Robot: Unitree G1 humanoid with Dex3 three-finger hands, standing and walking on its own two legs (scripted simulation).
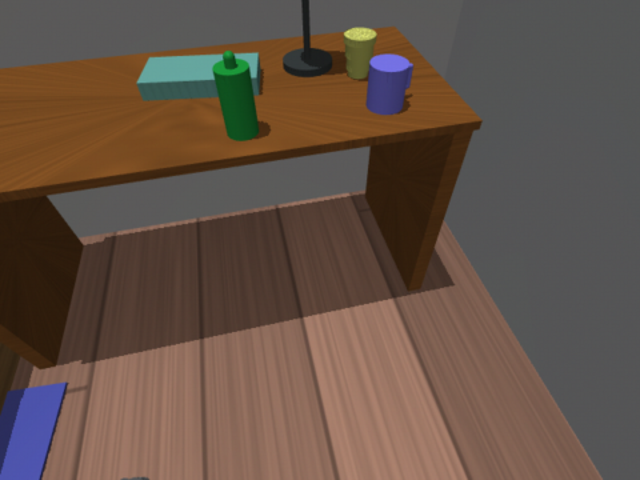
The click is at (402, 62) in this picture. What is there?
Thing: mug
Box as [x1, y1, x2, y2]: [366, 54, 412, 114]
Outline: 377,55 370,60 366,105 373,112 380,114 391,114 399,111 402,107 404,91 409,86 412,64 401,56 393,54
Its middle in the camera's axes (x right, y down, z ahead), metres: +0.17 -0.37 +0.92
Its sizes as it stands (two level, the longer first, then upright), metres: 0.125 0.091 0.106
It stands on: a support 0.75 m high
